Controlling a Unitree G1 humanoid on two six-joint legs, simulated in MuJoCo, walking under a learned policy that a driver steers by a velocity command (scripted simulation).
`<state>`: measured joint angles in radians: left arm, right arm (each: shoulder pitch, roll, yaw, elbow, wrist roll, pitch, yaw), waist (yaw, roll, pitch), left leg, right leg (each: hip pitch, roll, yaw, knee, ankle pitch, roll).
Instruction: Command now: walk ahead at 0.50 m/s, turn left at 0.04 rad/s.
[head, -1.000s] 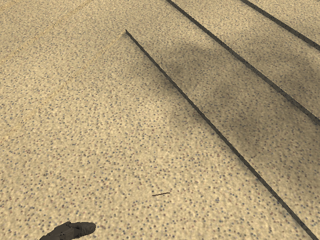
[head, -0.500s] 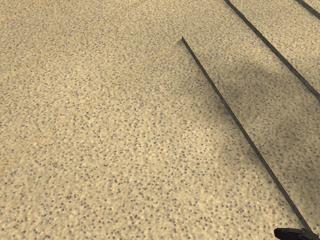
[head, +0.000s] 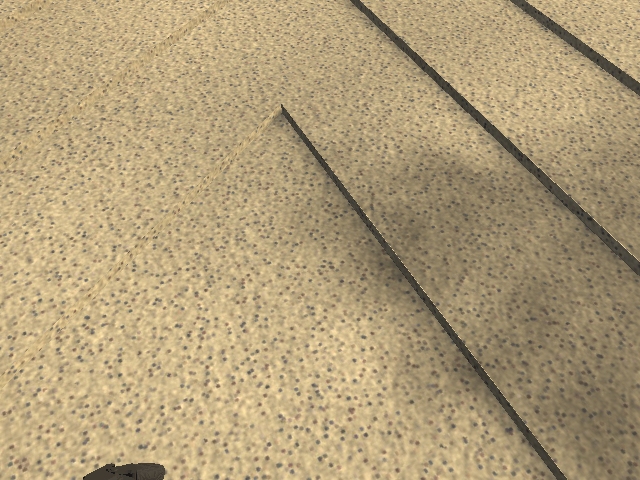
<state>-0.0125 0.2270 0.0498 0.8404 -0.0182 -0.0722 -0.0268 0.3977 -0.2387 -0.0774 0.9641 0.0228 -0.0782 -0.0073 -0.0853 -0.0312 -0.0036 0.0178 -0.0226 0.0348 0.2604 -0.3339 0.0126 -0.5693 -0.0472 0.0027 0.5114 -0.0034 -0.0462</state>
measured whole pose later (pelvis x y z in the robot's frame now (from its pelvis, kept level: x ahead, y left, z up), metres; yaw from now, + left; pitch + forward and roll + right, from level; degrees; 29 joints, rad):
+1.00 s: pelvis +0.18 -0.04 -0.01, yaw -29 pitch +1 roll +1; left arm 0.14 0.30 0.09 0.74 -0.02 0.07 0.00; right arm 0.11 -0.30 -0.08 0.83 0.01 0.01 -0.03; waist -0.01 0.02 0.06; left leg -0.30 0.13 0.16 0.56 -0.25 -0.04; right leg -0.28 -0.02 -0.03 0.55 -0.29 -0.02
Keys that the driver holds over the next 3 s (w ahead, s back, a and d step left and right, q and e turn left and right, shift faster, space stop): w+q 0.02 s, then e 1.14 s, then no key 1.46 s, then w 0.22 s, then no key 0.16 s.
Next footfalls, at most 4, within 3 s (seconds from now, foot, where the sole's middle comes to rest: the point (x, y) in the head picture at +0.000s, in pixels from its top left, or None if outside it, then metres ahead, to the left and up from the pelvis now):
0.04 right None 0.20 -0.12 -0.77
0.54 left None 0.31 0.07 -0.77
0.98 right None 0.16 -0.16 -0.77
1.48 left None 0.31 0.02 -0.77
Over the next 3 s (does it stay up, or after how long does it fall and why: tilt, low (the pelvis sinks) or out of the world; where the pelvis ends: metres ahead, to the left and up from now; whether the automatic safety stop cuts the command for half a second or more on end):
stays up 0.23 -0.11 0.00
